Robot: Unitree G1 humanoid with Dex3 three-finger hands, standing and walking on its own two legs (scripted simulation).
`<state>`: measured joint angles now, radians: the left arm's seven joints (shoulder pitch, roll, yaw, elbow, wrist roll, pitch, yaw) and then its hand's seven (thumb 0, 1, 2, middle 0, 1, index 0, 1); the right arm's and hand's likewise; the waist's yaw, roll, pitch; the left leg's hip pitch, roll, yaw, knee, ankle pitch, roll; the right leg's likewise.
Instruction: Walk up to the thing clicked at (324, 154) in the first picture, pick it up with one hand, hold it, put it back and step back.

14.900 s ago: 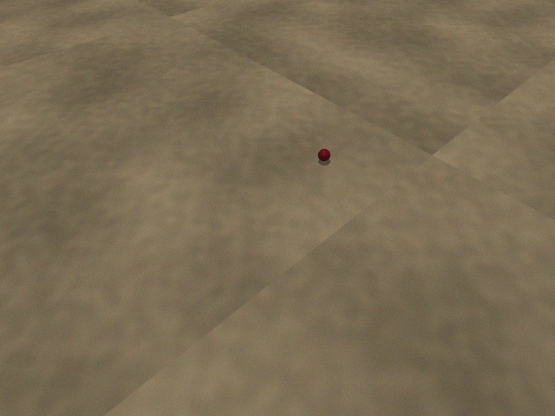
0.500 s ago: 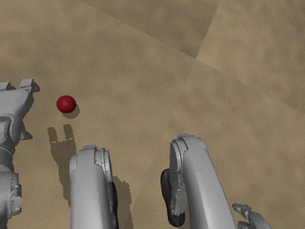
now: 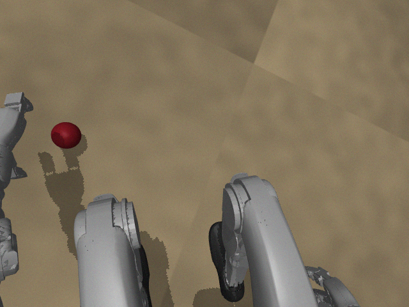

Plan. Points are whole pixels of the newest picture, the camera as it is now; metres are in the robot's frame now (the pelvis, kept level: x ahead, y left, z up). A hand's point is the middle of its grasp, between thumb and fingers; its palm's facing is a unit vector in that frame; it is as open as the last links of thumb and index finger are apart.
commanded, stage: rise first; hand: left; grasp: from above
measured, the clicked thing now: (66, 135) +0.49 +0.29 -0.31
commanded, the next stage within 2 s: approach in 1.90 s
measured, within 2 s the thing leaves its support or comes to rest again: neither
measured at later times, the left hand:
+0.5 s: hand (18, 141) +0.44 +0.34 -0.18, palm faces -0.44 -0.08 -0.90, open 14.1 cm
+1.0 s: hand (25, 136) +0.46 +0.33 -0.19, palm faces -0.44 -0.09 -0.90, open 14.0 cm
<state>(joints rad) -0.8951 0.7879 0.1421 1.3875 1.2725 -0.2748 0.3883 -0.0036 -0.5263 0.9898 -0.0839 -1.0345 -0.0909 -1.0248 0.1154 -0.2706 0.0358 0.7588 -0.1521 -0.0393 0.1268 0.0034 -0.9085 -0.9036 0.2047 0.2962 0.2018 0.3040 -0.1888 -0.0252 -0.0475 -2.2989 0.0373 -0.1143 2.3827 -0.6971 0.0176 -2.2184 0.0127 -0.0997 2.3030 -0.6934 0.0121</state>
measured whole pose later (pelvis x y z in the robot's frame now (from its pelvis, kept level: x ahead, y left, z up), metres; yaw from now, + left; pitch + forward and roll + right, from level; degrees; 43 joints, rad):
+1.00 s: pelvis +0.00 +0.00 -0.02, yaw -2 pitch +33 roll -10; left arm -0.96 0.87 0.16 1.47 1.28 -0.27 0.40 0.00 -0.52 1.00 -0.13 -1.01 -0.11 -1.02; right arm 0.15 -0.28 0.11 0.73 -0.16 -0.05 0.15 0.00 -0.91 -0.90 0.20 0.30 0.20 0.30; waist -0.26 -0.04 0.01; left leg -2.34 0.03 -0.15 2.44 -0.69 0.02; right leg -2.25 0.02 -0.13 2.34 -0.68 0.02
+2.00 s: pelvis -0.01 +0.00 -0.01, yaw -1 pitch +33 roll -10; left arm -0.96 0.85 0.12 1.44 1.28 -0.26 0.35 0.00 -0.34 0.85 -0.32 -0.81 -0.29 -0.83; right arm 0.16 -0.28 0.11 0.72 -0.14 -0.04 0.15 0.00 -0.91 -0.90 0.20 0.30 0.20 0.30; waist -0.25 -0.02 -0.02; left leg -2.33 0.03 -0.14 2.41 -0.67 0.02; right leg -2.23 0.01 -0.12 2.31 -0.67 0.02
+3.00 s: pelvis +0.00 +0.00 -0.02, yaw -2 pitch +32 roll -10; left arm -1.05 0.83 0.06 1.55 1.30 -0.23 0.42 0.00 -0.44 0.97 -0.18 -0.96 -0.18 -0.96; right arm 0.15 -0.30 0.14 0.69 -0.17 -0.09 0.17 0.00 -0.90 -0.89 0.20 0.30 0.20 0.30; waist -0.30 -0.04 0.00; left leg -2.35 0.02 -0.16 2.44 -0.68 0.02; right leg -2.24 0.02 -0.13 2.34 -0.67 0.02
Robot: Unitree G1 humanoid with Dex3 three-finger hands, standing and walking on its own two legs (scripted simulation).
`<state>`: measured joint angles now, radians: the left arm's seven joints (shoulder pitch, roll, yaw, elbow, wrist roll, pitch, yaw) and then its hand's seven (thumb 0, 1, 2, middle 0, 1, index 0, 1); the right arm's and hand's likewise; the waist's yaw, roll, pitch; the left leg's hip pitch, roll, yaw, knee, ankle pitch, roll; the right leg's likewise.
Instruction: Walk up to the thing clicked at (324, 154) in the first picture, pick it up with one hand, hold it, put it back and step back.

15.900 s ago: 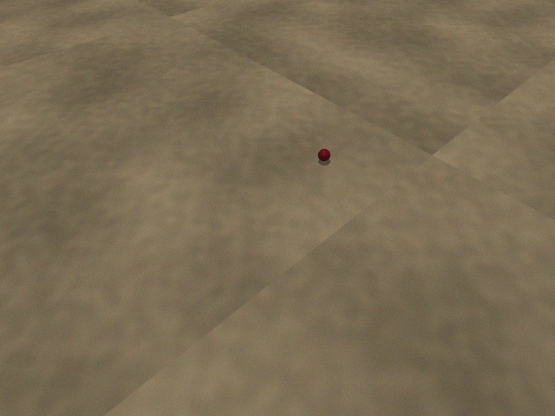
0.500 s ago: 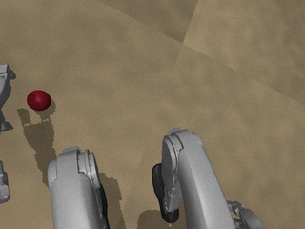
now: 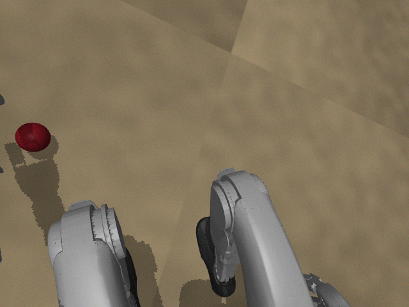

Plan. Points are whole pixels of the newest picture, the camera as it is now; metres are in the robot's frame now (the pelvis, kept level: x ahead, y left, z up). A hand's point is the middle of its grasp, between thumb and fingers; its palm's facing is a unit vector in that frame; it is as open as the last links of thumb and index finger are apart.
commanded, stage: rise first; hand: left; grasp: from above
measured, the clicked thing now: (33, 137) +0.48 +0.30 -0.29
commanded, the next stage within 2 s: approach in 0.90 s
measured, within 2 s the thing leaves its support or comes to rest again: neither
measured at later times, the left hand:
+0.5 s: hand out of the picture +0.45 +0.35 -0.16, palm faces -0.44 -0.08 -0.90, open 13.5 cm
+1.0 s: hand out of the picture +0.44 +0.34 -0.16, palm faces -0.45 -0.08 -0.89, open 12.9 cm
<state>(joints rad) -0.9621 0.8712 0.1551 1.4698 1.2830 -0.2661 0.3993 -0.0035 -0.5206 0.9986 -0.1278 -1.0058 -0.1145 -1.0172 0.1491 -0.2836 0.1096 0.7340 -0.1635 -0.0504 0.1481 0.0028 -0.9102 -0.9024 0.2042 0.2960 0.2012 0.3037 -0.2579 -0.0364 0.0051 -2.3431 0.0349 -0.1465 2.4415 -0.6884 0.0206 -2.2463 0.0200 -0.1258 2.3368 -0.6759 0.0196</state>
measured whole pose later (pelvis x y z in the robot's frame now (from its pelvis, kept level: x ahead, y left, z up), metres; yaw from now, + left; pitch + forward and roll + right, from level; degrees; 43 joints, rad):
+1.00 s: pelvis +0.00 +0.00 +0.01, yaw +1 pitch +33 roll -10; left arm -0.96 0.85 0.12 1.44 1.28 -0.26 0.35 0.00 -0.34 0.85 -0.32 -0.81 -0.29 -0.83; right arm 0.16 -0.28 0.11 0.72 -0.14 -0.04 0.15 0.00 -0.91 -0.90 0.20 0.30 0.20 0.30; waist -0.25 -0.02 -0.02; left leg -2.33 0.03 -0.14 2.41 -0.67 0.02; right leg -2.23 0.01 -0.12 2.31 -0.67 0.02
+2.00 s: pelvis +0.00 +0.00 +0.00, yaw +0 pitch +32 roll -10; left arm -1.05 0.83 0.06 1.55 1.30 -0.23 0.42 0.00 -0.44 0.97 -0.18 -0.96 -0.18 -0.96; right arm 0.15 -0.30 0.14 0.69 -0.17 -0.09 0.17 0.00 -0.90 -0.89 0.20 0.30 0.20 0.30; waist -0.30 -0.04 0.00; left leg -2.35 0.02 -0.16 2.44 -0.68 0.02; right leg -2.24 0.02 -0.13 2.34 -0.67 0.02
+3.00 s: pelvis +0.00 +0.00 -0.02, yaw -4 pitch +28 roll -13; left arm -1.07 1.01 0.13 1.73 1.32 -0.24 0.58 0.00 -0.54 1.11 -0.11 -1.04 -0.07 -1.07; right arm 0.13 -0.33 0.27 0.67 -0.25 -0.21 0.25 0.00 -0.90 -0.90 0.20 0.30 0.20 0.30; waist -0.38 -0.13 0.14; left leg -2.36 0.03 -0.23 2.55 -0.72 0.01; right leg -2.24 0.05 -0.19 2.39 -0.67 0.03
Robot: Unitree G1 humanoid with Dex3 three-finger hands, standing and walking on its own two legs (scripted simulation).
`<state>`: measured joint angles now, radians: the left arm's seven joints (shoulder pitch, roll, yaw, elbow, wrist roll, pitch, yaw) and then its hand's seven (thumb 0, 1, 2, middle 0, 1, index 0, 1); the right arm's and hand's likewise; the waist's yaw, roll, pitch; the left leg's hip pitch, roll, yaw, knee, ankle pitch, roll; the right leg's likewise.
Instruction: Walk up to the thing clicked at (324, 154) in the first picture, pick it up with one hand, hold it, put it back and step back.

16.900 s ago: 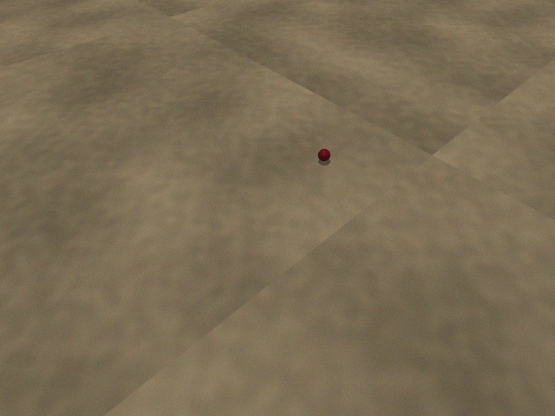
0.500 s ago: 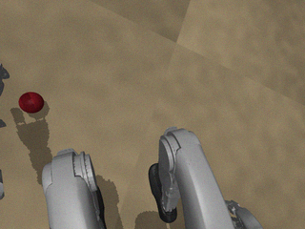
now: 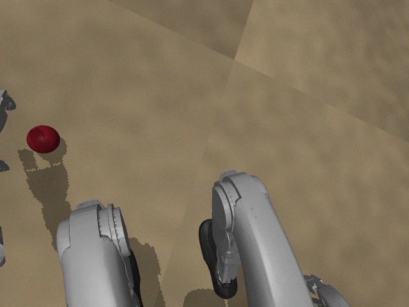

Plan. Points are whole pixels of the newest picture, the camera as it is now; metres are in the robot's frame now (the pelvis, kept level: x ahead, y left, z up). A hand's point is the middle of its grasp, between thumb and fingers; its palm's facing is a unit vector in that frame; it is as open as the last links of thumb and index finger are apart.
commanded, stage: approach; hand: left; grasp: from above
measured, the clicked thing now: (43, 139) +0.49 +0.29 -0.30
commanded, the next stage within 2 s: close in in 0.64 s
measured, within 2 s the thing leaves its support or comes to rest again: neither
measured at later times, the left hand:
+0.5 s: hand (34, 116) +0.50 +0.27 -0.18, palm faces -0.39 -0.05 -0.92, open 13.3 cm
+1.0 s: hand (23, 132) +0.47 +0.30 -0.19, palm faces -0.45 -0.07 -0.89, open 13.5 cm
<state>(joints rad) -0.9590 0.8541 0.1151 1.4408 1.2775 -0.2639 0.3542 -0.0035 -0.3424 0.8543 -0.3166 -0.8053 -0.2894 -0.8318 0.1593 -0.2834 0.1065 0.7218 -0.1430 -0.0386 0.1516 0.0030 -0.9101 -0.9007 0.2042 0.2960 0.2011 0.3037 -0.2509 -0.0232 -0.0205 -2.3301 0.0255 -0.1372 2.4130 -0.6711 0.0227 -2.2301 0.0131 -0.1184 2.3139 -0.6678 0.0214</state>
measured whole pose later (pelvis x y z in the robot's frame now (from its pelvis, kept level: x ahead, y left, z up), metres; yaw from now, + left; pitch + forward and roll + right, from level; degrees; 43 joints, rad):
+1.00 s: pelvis +0.00 +0.00 -0.01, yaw -1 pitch +32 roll -10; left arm -1.05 0.83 0.06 1.55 1.30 -0.23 0.42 0.00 -0.44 0.97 -0.18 -0.96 -0.18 -0.96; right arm 0.15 -0.30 0.14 0.69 -0.17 -0.09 0.17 0.00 -0.90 -0.89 0.20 0.30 0.20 0.30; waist -0.30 -0.04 0.00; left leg -2.35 0.02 -0.16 2.44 -0.68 0.02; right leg -2.24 0.02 -0.13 2.34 -0.67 0.02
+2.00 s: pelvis +0.00 +0.00 -0.03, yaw -5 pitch +28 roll -13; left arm -1.07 1.01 0.13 1.73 1.32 -0.24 0.58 0.00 -0.54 1.11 -0.11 -1.04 -0.07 -1.07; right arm 0.13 -0.33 0.27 0.67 -0.25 -0.21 0.25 0.00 -0.90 -0.90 0.20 0.30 0.20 0.30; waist -0.38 -0.13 0.14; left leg -2.36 0.03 -0.23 2.55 -0.72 0.01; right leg -2.24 0.05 -0.19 2.39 -0.67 0.03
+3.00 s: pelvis +0.00 +0.00 -0.03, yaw -6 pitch +27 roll -14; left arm -1.06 1.04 0.11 1.74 1.29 -0.24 0.61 0.00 -0.17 0.88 -0.29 -1.00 -0.32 -0.97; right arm 0.12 -0.35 0.31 0.65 -0.25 -0.25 0.26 0.00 -0.90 -0.90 0.20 0.30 0.20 0.30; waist -0.39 -0.15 0.18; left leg -2.34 0.04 -0.25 2.55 -0.71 0.02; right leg -2.22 0.06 -0.21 2.36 -0.64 0.04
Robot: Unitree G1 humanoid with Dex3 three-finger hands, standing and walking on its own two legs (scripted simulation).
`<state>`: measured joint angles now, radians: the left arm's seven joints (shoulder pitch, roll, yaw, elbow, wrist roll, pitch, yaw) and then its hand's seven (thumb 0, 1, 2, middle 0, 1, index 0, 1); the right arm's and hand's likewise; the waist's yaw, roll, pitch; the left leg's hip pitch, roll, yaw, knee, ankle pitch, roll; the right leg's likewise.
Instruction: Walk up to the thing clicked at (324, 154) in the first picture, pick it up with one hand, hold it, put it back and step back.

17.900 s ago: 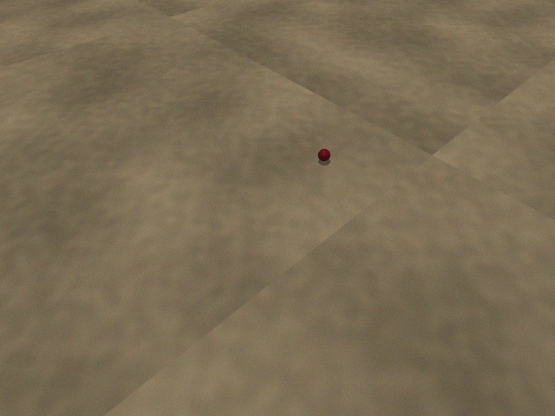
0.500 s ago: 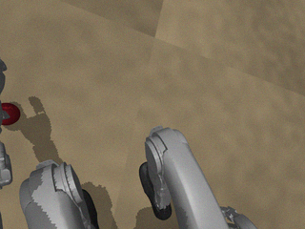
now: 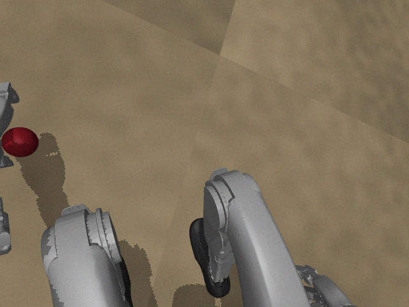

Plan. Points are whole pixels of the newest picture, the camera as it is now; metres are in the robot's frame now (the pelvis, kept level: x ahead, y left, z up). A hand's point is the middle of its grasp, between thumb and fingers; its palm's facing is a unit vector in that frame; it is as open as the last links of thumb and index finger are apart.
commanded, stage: rest palm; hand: left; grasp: from above
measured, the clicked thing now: (20, 142) +0.49 +0.30 -0.29
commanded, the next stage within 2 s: close in 1.10 s
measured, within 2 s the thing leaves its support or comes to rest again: neither
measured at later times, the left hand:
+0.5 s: hand (13, 139) +0.48 +0.30 -0.24, palm faces -0.44 -0.11 -0.89, open 13.9 cm
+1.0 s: hand (14, 143) +0.47 +0.30 -0.25, palm faces -0.44 -0.11 -0.89, open 13.9 cm
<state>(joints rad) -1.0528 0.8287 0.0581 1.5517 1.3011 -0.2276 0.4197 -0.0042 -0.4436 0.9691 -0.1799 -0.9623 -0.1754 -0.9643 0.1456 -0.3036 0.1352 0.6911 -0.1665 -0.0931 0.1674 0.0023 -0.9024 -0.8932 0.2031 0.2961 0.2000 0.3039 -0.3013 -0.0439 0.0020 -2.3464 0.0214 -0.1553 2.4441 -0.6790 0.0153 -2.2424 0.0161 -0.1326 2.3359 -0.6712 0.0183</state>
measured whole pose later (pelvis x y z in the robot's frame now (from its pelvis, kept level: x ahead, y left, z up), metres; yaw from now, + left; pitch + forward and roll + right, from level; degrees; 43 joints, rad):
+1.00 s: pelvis +0.00 +0.00 -0.02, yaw -4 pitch +28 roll -13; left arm -1.07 1.01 0.13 1.73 1.32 -0.24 0.58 0.00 -0.54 1.11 -0.11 -1.04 -0.07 -1.07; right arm 0.13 -0.33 0.27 0.67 -0.25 -0.21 0.25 0.00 -0.90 -0.90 0.20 0.30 0.20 0.30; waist -0.38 -0.13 0.14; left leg -2.36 0.03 -0.23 2.55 -0.72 0.01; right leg -2.24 0.05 -0.19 2.39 -0.67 0.03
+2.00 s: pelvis +0.00 +0.00 -0.02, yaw -5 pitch +27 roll -14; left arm -1.06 1.04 0.11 1.74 1.29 -0.24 0.61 0.00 -0.17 0.88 -0.29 -1.00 -0.32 -0.97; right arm 0.12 -0.35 0.31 0.65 -0.25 -0.25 0.26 0.00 -0.90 -0.90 0.20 0.30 0.20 0.30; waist -0.39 -0.15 0.18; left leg -2.34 0.04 -0.25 2.55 -0.71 0.02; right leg -2.22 0.06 -0.21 2.36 -0.64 0.04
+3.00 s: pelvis +0.00 +0.01 -0.02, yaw -6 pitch +27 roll -15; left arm -1.08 1.05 0.11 1.72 1.27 -0.21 0.59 -0.03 0.12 0.42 -0.67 -0.75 -0.80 -0.64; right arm 0.12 -0.36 0.32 0.64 -0.25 -0.25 0.26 0.00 -0.91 -0.90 0.20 0.30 0.20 0.30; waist -0.40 -0.15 0.19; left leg -2.34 0.04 -0.25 2.54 -0.71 0.02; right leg -2.22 0.06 -0.21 2.35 -0.64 0.04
